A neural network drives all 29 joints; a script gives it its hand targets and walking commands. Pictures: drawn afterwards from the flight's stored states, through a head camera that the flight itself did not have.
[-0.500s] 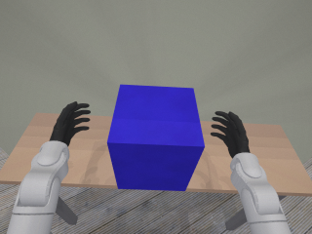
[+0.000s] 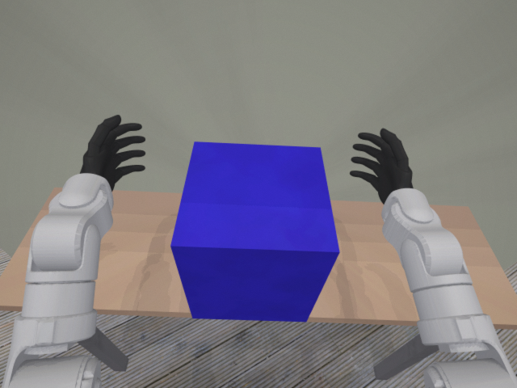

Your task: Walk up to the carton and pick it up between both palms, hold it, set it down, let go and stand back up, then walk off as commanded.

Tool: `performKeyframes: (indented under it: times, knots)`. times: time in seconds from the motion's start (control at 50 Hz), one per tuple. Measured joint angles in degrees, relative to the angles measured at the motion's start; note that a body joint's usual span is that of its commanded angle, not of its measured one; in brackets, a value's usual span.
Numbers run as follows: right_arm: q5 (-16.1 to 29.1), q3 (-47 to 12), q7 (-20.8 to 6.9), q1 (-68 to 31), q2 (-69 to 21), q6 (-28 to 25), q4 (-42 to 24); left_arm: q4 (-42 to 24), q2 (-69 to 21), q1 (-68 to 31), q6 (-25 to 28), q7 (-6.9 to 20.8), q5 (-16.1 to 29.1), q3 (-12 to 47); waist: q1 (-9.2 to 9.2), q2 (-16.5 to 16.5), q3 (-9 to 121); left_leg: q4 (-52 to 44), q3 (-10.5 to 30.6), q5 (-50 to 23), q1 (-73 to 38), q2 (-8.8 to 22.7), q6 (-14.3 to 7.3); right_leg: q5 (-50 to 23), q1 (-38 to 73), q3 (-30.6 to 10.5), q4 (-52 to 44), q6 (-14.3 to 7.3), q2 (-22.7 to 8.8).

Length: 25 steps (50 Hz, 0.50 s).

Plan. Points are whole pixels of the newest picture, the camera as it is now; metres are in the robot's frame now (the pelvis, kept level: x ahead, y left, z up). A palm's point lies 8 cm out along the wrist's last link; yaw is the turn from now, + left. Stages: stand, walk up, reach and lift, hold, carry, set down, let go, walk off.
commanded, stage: reach and lift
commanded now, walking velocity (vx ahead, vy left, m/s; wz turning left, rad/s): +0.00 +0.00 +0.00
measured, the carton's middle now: (253, 236) +0.36 +0.01 +0.01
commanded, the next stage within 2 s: none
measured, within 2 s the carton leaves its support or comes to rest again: neither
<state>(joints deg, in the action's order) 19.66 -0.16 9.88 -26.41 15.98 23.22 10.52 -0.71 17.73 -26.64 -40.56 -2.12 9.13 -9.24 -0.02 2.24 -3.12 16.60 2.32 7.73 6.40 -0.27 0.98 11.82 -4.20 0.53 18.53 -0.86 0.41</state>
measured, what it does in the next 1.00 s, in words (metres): stands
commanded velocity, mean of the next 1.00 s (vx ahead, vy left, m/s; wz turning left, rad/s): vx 0.00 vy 0.00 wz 0.00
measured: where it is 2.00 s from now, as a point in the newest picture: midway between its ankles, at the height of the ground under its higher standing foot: outside the picture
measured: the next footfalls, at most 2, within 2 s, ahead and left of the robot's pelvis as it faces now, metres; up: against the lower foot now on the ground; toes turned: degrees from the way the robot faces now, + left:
none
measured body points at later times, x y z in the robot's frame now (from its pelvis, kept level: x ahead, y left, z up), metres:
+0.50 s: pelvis -0.01 +0.00 +0.00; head +0.00 +0.02 +0.45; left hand +0.38 +0.24 +0.12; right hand +0.38 -0.20 +0.10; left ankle +0.02 +0.13 -0.75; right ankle -0.02 -0.11 -0.75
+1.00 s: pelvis +0.00 +0.01 +0.00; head +0.04 +0.03 +0.44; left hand +0.39 +0.22 +0.05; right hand +0.39 -0.19 +0.05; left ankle +0.02 +0.13 -0.75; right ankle -0.02 -0.11 -0.75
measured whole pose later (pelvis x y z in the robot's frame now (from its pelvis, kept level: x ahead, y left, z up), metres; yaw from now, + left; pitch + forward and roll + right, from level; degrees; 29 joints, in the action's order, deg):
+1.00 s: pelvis +0.00 +0.01 +0.00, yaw +0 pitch +8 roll +0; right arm 19.3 -0.3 4.9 -33.0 11.8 -7.7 52.6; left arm 47.7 11.5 -31.2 9.1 -2.1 9.1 -5.9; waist 0.0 2.2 4.8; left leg 22.2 2.3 9.1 20.9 -0.2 1.0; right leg 11.9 -17.5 0.5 21.5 -0.7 0.5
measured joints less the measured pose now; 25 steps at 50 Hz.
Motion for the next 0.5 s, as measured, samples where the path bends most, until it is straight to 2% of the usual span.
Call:
performKeyframes:
  times: [0.12,0.3,0.4,0.5]
  knots:
    - [0.31,-0.01,0.27,-4.69,0.69,0.1,3.98,3.75,0.0,-4.11,-0.17,0.08,0.0,-0.04,0.0,0.0,-0.01,0.23,0.0,-0.12,0.32,0.0,0.0,-0.26,-0.22,0.0,0.0,0.11,0.0]
    - [0.31,-0.03,-0.02,-13.25,0.76,-0.17,16.24,16.14,-0.01,-11.96,3.44,0.08,-0.01,-0.05,0.0,0.0,0.16,0.99,-0.01,-0.43,1.74,0.0,0.0,-0.9,-1.34,0.0,0.12,0.17,0.01]
    - [0.3,-0.02,-0.57,-10.9,0.75,-3.45,20.94,20.65,0.0,-9.46,8.17,0.08,0.0,-0.06,-0.01,0.0,0.64,0.99,-0.01,-0.4,1.81,0.0,0.0,-0.91,-1.36,0.0,0.02,0.17,0.01]
    - [0.31,-0.04,-1.11,-6.34,0.58,-7.85,23.22,26.71,-0.08,-6.52,15.87,0.16,-0.01,-0.07,-0.01,0.0,0.68,1.1,-0.01,-0.5,2.65,0.0,0.0,-0.97,-2.2,0.0,0.12,0.18,0.01]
